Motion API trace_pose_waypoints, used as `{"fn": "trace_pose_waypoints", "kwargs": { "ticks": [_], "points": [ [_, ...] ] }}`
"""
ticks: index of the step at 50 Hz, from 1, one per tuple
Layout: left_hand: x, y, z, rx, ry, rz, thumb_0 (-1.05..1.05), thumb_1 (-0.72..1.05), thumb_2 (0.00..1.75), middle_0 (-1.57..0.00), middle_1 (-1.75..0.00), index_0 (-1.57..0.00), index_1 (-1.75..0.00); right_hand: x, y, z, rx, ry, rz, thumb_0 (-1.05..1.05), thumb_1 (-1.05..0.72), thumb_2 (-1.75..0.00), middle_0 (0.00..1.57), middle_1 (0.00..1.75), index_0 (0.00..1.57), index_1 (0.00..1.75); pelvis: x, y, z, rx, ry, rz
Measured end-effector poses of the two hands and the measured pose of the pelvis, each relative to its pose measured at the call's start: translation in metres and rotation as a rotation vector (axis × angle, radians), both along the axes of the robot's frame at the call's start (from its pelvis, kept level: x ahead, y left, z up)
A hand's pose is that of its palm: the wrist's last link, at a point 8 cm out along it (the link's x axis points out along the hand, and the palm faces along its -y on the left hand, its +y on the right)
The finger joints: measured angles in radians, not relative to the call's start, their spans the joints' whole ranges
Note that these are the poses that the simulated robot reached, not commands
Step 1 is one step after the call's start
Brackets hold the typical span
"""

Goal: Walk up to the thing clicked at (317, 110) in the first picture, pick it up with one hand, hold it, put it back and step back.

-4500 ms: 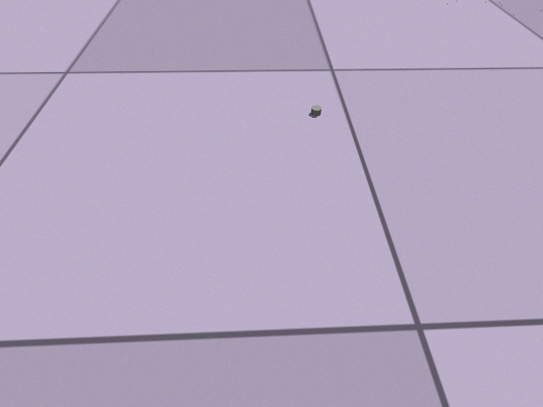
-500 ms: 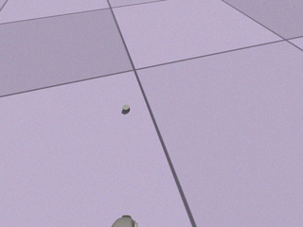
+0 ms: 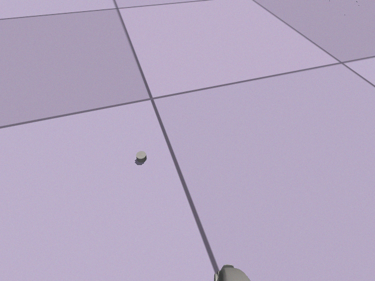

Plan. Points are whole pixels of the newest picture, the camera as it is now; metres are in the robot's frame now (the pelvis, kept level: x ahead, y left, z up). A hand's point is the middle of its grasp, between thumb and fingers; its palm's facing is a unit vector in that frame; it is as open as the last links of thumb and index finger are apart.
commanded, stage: walk up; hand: left
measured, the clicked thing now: (141, 156) +0.98 +0.26 -0.75
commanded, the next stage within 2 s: none
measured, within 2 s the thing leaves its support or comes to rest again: neither
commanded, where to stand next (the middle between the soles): +0.57 +0.03 m, yaw -1 degrees
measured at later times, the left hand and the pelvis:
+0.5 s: hand (77, 261) +0.21 +0.25 -0.12, palm faces +0.01 -0.91 -0.42, open 7.4 cm; pelvis +0.18 -0.03 +0.00, yaw +1 degrees
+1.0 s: hand (74, 197) +0.39 +0.32 -0.15, palm faces -0.05 -0.94 -0.34, open 7.4 cm; pelvis +0.34 +0.04 +0.00, yaw +0 degrees
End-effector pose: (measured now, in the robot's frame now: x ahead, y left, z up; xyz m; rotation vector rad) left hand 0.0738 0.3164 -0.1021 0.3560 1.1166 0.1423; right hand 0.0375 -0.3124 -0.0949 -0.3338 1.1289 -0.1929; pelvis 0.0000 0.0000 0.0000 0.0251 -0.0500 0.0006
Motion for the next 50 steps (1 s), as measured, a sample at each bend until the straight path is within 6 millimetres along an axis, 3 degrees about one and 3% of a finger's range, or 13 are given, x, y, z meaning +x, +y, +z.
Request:
{"fn": "trace_pose_waypoints", "kwargs": {
  "ticks": [4,8,11,16,25,31,35,42,50],
  "points": [
    [0.048,-0.015,0.003,0.030,-0.013,-0.019,0.01,0.91,0.90,-0.20,-0.30,-0.20,-0.30,0.020,-0.019,-0.021,0.018,0.046,-0.028,0.01,-0.90,-0.90,0.21,0.30,0.20,0.30,0.038,-0.014,-0.009,0.018,0.007,-0.005],
    [0.089,-0.033,0.006,0.064,-0.060,-0.012,0.01,0.91,0.90,-0.20,-0.30,-0.20,-0.30,0.053,-0.035,-0.045,0.036,0.080,-0.033,0.01,-0.90,-0.90,0.21,0.30,0.20,0.30,0.073,-0.031,-0.019,-0.017,-0.004,0.003],
    [0.104,-0.043,0.017,0.065,-0.093,0.013,0.01,0.91,0.90,-0.20,-0.30,-0.20,-0.30,0.085,-0.035,-0.044,0.057,0.089,0.002,0.01,-0.91,-0.90,0.21,0.30,0.20,0.30,0.092,-0.038,-0.012,0.014,-0.011,0.004],
    [0.109,-0.048,0.032,0.075,-0.056,0.039,0.01,0.90,0.90,-0.20,-0.30,-0.20,-0.30,0.143,-0.038,-0.030,0.074,0.021,0.023,0.01,-0.91,-0.90,0.21,0.30,0.20,0.30,0.123,-0.040,0.003,0.013,-0.013,-0.007],
    [0.126,-0.023,0.024,0.071,0.004,0.085,0.01,0.90,0.90,-0.20,-0.30,-0.21,-0.30,0.209,-0.031,-0.016,0.037,0.042,0.052,0.01,-0.91,-0.90,0.20,0.30,0.20,0.30,0.178,-0.027,0.004,-0.039,-0.005,0.018],
    [0.151,0.011,-0.006,0.040,0.045,0.121,0.01,0.90,0.90,-0.20,-0.30,-0.20,-0.30,0.269,-0.004,-0.008,-0.013,0.037,0.096,0.01,-0.91,-0.90,0.20,0.30,0.20,0.30,0.224,0.000,-0.009,-0.074,0.006,0.038],
    [0.180,0.030,-0.028,0.017,0.093,0.116,0.01,0.90,0.90,-0.20,-0.30,-0.20,-0.30,0.308,0.020,0.000,-0.047,-0.039,0.103,0.01,-0.91,-0.90,0.20,0.30,0.20,0.30,0.252,0.022,-0.016,-0.043,-0.001,0.029],
    [0.247,0.041,-0.021,-0.026,0.073,0.069,0.01,0.91,0.90,-0.20,-0.30,-0.20,-0.30,0.331,0.045,0.020,-0.050,-0.050,0.055,0.01,-0.90,-0.90,0.21,0.30,0.20,0.30,0.294,0.040,0.001,-0.049,-0.003,0.031],
    [0.307,0.045,-0.008,0.000,0.084,0.044,0.01,0.91,0.90,-0.20,-0.30,-0.20,-0.30,0.344,0.046,0.011,-0.029,-0.005,-0.007,0.01,-0.90,-0.90,0.21,0.30,0.20,0.30,0.343,0.042,0.004,-0.016,-0.009,0.003]
  ]
}}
